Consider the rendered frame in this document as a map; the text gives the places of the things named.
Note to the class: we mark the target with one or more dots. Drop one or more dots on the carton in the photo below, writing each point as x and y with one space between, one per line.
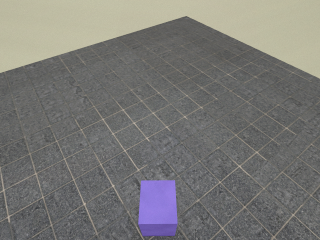
158 208

